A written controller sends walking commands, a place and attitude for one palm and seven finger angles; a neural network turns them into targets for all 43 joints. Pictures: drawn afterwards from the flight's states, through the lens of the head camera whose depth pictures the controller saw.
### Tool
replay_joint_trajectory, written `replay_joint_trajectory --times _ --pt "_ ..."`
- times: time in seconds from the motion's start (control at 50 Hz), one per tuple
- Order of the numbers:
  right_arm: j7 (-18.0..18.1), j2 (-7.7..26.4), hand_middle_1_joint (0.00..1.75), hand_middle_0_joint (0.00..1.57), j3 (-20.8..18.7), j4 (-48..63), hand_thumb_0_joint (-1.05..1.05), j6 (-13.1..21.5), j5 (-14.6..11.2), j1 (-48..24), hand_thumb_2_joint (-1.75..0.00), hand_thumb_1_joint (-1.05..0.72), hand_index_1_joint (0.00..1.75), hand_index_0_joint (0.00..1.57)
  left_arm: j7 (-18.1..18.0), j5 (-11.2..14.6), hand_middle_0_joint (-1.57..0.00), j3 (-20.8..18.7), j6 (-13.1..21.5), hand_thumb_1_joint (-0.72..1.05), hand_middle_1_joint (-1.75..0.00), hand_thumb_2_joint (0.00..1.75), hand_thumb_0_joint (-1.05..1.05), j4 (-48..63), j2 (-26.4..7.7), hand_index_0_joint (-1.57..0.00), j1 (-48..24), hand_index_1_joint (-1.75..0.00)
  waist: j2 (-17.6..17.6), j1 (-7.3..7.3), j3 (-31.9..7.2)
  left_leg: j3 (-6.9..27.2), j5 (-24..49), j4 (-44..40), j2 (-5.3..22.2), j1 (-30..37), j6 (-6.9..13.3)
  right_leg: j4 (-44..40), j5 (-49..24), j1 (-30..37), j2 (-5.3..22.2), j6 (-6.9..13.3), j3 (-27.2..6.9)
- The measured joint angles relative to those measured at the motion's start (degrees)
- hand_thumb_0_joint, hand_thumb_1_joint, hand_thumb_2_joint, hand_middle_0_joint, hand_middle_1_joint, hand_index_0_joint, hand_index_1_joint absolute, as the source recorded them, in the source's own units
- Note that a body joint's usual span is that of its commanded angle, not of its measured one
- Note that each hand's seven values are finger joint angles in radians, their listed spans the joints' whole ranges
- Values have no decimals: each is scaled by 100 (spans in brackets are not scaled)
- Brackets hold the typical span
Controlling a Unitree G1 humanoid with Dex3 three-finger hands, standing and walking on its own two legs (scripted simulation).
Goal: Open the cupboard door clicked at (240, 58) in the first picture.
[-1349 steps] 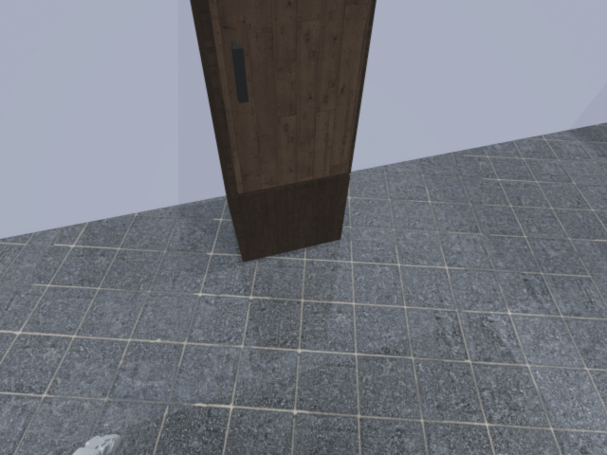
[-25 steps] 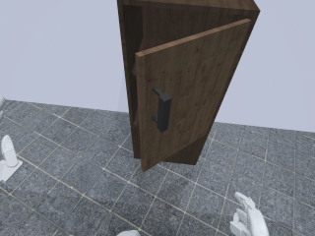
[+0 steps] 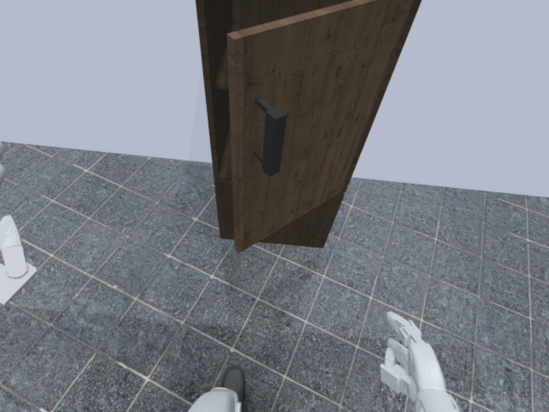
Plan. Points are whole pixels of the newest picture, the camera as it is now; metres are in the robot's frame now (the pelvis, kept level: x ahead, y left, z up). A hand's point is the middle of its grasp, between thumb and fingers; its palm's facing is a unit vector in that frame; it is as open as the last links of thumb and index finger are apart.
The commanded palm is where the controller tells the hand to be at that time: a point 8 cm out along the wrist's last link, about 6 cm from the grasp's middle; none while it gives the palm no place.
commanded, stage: stop stepping back and stand still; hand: left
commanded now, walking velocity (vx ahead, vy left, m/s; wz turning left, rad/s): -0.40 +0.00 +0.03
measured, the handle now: (266, 137) +0.53 +0.08 +0.07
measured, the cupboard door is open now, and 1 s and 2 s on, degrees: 40 40 40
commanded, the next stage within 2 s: let the arm hang, fingers relaxed in 0.98 s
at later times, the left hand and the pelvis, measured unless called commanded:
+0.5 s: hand out of the picture +0.09 +0.28 +0.18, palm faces +0.54 -0.76 -0.37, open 7.4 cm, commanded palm +0.04 +0.31 +0.19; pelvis -0.08 +0.00 +0.01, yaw +4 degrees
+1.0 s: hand out of the picture +0.08 +0.28 +0.16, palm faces +0.50 -0.76 -0.42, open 7.4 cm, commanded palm +0.02 +0.31 +0.19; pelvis -0.10 +0.00 +0.01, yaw +4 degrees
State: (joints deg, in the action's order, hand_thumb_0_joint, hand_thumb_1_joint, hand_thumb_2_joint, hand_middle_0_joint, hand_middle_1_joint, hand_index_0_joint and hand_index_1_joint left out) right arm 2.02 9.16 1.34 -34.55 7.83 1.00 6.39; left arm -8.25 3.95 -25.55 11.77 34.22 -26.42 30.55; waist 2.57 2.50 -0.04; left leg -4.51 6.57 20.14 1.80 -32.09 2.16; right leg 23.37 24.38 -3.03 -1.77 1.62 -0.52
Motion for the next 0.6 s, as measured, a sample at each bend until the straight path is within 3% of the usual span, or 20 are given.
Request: replay_joint_trajectory --times 0.04,0.08,0.12,0.18,0.24,0.28,0.3,0.36,0.38,0.42,0.5,0.54,0.6 --pt "36 83 30 20 -2 -129 1 -86 -19 -195 -90 -90 30 20 108 -5 -21 125 97 89 -30 90 2 -37 0 -20 -88 -30 -212 -24 222 198 -594 524 126 -185 -90 76 181 2 -188 -97 20" --pt "97 86 30 20 24 -246 1 -165 -53 -103 -90 -90 30 20 180 -21 -21 147 137 89 -30 90 2 4 -140 -21 -13 -30 -165 -63 256 301 -1218 976 36 -84 -165 197 116 83 -190 -88 18" --pt "160 100 30 20 65 -230 1 -241 -99 143 -90 -90 30 20 227 -11 -22 7 114 89 -30 90 2 125 -275 -21 206 -30 -73 -116 86 281 -672 1025 -59 343 -110 477 150 70 -145 -133 60" --pt "218 130 30 20 -1 -202 2 -226 -119 327 -90 -90 30 20 231 48 -22 -140 19 89 -30 90 2 -44 -335 -21 220 -30 15 -314 -43 286 -769 808 -194 598 64 1286 337 -243 -43 -235 133" --pt "228 244 30 20 -47 -84 2 -141 -61 436 -90 -90 30 20 169 43 -22 -143 -156 89 -30 90 2 -427 -240 -21 113 -30 -114 -447 -71 364 -696 407 -238 744 32 1300 825 -548 -117 -90 182" --pt "225 305 30 20 -96 18 2 -149 -65 505 -90 -90 30 20 138 21 -22 -121 -238 89 -30 90 2 -611 -207 -21 102 -30 -188 -555 -14 441 -1130 448 -302 662 -102 886 425 -561 -111 53 336" --pt "216 338 29 20 -125 21 1 -183 -76 560 -90 -90 30 20 140 7 -21 -74 -269 89 -30 90 2 -627 -170 -21 168 -30 -212 -571 -20 482 -1648 892 -342 490 -188 815 78 -582 -78 97 406" --pt "202 368 29 20 -166 -259 1 -314 -54 803 -90 -90 30 20 149 -65 -21 41 -287 89 -30 90 2 -445 21 -21 589 -30 14 -253 -349 498 -2333 3197 -500 31 -328 710 -581 -775 101 128 217" --pt "209 361 29 20 -167 -357 1 -334 -49 909 -90 -90 30 20 140 -99 -21 72 -252 89 -30 90 2 -430 102 -21 678 -30 85 -169 -481 449 -2358 3547 -457 72 -335 617 -611 -795 132 96 156" --pt "263 363 29 20 -152 -473 2 -297 -50 1113 -90 -90 30 20 85 -192 -21 158 -173 89 -30 90 2 -532 254 -21 600 -30 164 -79 -649 352 -2468 3352 -271 448 -278 427 -681 -800 176 44 147" --pt "413 556 30 20 -193 -539 2 -9 -47 1244 -90 -90 30 20 -58 -340 -21 405 -99 89 -30 90 2 -836 572 -21 -214 -30 -131 -111 -532 471 -2415 1321 103 1669 -82 561 -663 -923 145 -55 496" --pt "426 532 29 20 -235 -577 2 38 -73 1037 -90 -90 30 20 -112 -335 -21 408 -104 89 -30 90 2 -926 621 -21 -483 -30 -139 -167 -299 466 -2528 1066 17 1785 -273 792 -641 -1030 268 -131 509" --pt "341 342 29 20 -156 -356 2 55 -96 744 -90 -91 30 20 -100 -282 -21 209 -156 89 -30 90 2 -836 433 -20 -288 -30 -78 -235 -31 245 -2344 1110 -54 1847 -274 921 -691 -1075 339 -184 267"
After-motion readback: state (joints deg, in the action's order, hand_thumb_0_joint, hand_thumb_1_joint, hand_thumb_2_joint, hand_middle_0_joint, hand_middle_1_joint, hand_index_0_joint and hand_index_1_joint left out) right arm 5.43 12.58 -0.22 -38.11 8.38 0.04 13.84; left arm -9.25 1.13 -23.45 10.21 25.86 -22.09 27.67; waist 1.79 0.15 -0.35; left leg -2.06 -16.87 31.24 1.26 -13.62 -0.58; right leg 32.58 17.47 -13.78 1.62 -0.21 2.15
